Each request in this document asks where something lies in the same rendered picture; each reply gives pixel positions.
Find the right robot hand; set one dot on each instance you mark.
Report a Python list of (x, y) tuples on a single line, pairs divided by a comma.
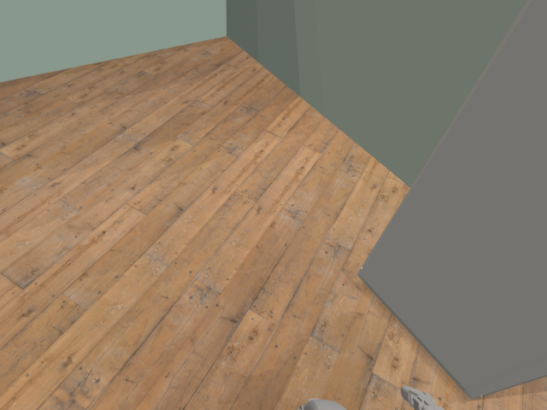
[(419, 400)]

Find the fridge door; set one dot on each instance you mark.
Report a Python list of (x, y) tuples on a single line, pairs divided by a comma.
[(464, 262)]

